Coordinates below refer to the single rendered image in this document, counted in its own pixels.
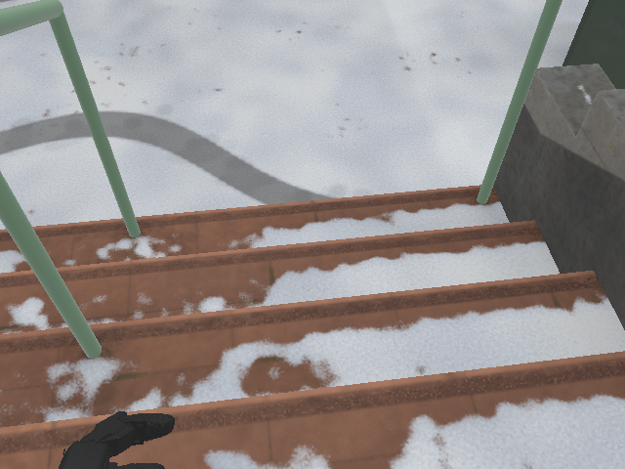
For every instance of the stairs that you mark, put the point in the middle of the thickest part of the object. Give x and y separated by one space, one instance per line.
242 302

